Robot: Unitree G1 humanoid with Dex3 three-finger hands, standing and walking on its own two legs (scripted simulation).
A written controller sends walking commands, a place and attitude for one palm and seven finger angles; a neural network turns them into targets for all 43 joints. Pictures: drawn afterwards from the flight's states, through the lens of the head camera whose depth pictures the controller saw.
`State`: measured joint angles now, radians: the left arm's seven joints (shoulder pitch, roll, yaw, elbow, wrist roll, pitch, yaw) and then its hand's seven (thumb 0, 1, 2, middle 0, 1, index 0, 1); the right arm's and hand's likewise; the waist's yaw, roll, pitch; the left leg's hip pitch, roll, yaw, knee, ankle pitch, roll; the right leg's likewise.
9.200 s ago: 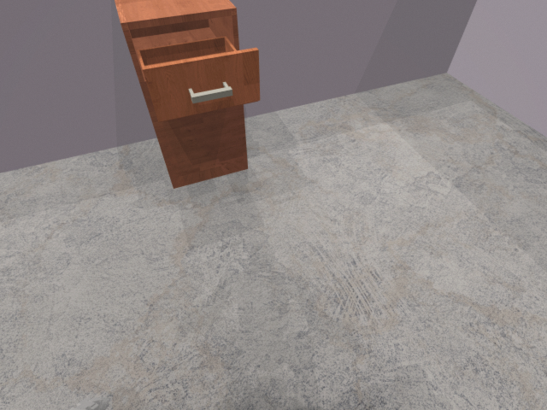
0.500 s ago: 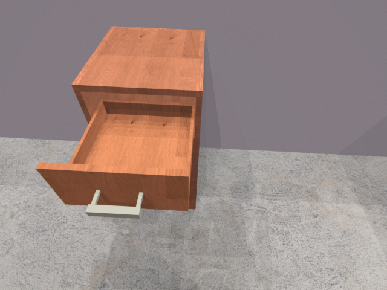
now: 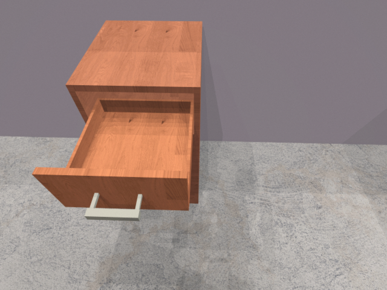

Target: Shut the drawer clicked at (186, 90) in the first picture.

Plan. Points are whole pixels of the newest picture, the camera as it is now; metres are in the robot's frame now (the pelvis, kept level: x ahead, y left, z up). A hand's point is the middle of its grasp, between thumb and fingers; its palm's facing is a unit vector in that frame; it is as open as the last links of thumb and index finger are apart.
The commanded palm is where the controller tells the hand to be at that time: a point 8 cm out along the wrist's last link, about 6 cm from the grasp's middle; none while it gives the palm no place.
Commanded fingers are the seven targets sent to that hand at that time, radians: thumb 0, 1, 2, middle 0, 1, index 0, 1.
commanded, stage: come to a stop and stand still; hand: left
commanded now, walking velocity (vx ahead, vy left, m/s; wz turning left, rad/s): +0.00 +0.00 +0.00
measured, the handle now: (115, 206) +0.32 +0.22 -0.08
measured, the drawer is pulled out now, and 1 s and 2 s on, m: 0.30 0.30 0.30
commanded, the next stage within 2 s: look again from close up in 0.44 s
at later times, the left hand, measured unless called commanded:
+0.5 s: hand out of the picture -0.04 +0.19 -0.17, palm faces -0.01 -0.98 -0.21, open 7.4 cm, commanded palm none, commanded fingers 0.00 0.90 0.90 -0.20 -0.30 -0.20 -0.30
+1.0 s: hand out of the picture -0.01 +0.17 -0.17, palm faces -0.01 -0.98 -0.19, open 7.3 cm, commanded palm none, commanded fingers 0.00 0.90 0.90 -0.20 -0.30 -0.20 -0.30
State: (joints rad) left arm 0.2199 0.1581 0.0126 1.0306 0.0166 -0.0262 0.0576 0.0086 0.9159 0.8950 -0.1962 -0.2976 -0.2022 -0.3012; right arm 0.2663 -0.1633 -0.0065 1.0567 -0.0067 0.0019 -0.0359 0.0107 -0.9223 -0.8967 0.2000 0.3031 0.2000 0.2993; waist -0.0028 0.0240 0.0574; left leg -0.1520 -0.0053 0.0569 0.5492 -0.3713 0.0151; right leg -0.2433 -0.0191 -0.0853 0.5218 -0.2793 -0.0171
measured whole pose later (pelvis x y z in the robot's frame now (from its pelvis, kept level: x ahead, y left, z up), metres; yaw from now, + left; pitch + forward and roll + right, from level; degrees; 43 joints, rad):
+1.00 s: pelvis -0.01 +0.00 +0.01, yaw -2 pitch -2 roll +1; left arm 0.30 0.13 -0.02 1.11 0.02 -0.01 0.04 0.02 0.92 0.90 -0.20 -0.30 -0.20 -0.30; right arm 0.31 -0.13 0.03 1.14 -0.01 -0.02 -0.03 0.00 -0.91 -0.90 0.20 0.30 0.20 0.30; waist 0.00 0.02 0.03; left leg -0.09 -0.01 0.09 0.43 -0.30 0.02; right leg -0.21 -0.02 -0.05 0.48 -0.23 -0.01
